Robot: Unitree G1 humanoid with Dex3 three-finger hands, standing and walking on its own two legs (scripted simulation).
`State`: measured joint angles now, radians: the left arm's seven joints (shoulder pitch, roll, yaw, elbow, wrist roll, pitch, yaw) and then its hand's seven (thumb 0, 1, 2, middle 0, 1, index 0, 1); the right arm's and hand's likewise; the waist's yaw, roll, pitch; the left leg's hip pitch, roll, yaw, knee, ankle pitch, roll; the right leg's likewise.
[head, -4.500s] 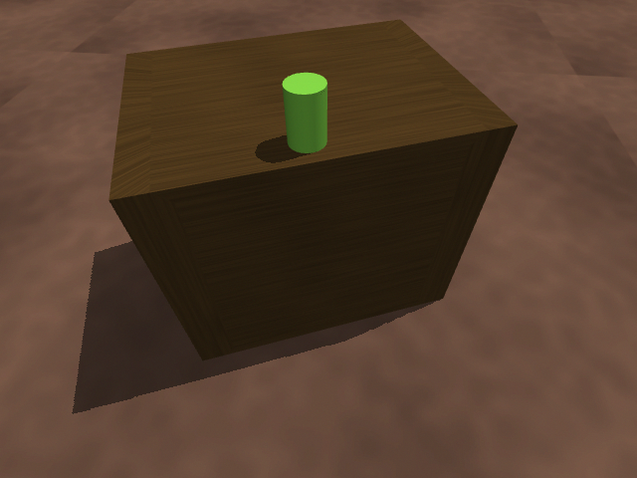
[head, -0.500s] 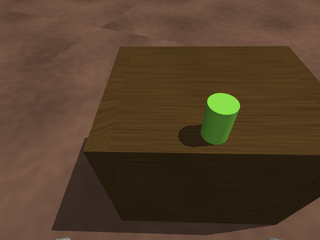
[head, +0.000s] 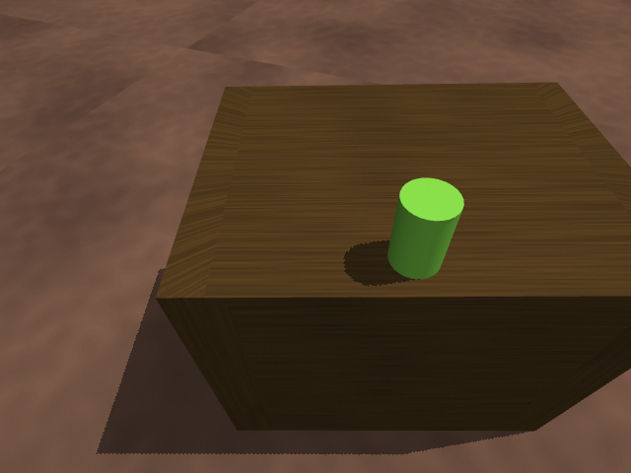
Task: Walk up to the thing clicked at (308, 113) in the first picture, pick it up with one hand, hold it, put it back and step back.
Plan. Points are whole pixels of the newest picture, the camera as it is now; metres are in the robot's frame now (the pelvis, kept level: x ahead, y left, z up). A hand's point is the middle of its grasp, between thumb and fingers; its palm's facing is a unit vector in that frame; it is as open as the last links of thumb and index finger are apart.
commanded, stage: stand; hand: right
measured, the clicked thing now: (422, 230) +0.45 -0.14 +0.04
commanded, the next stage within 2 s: none
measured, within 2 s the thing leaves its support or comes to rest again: neither
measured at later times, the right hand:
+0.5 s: hand out of the picture +0.06 -0.26 -0.16, palm faces -0.04 +0.94 -0.33, open 7.4 cm
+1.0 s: hand out of the picture +0.07 -0.26 -0.16, palm faces -0.03 +0.94 -0.33, open 7.4 cm
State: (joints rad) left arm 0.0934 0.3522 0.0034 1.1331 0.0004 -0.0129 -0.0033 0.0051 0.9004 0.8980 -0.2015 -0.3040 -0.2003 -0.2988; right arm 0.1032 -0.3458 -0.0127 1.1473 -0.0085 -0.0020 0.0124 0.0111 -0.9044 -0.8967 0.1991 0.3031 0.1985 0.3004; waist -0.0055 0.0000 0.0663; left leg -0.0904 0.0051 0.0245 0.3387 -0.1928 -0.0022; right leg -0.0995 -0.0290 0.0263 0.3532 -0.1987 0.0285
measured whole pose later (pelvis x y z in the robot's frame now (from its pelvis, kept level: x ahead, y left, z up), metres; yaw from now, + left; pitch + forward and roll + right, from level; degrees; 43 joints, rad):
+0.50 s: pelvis -0.02 -0.01 +0.00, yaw +1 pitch -2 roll +0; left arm 0.12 0.35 -0.01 1.13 0.01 -0.01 -0.01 0.00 0.90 0.90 -0.20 -0.30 -0.20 -0.30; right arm 0.10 -0.35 -0.01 1.15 -0.01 -0.01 0.02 0.01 -0.90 -0.90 0.20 0.30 0.20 0.30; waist 0.00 0.00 0.06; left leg -0.12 0.02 0.01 0.32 -0.15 -0.02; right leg -0.12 -0.01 0.01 0.33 -0.16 0.01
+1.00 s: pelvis -0.01 -0.01 +0.00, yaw +1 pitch -3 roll +0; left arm 0.10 0.35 -0.01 1.11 0.01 -0.01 -0.01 0.00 0.90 0.90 -0.20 -0.30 -0.20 -0.30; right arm 0.10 -0.35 0.00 1.14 -0.01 -0.01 0.01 0.01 -0.90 -0.90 0.20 0.30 0.20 0.30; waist 0.00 0.00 0.05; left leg -0.11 0.02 0.01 0.31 -0.16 -0.02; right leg -0.11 -0.01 0.01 0.33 -0.17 0.01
